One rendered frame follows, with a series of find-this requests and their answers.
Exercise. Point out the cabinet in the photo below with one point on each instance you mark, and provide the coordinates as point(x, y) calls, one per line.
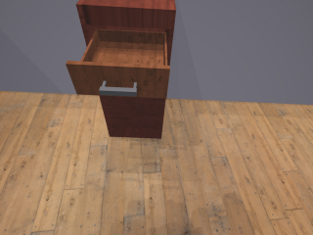
point(130, 117)

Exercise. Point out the drawer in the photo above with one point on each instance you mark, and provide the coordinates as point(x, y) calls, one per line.
point(122, 57)

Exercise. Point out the handle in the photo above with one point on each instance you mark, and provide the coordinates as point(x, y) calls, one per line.
point(118, 91)

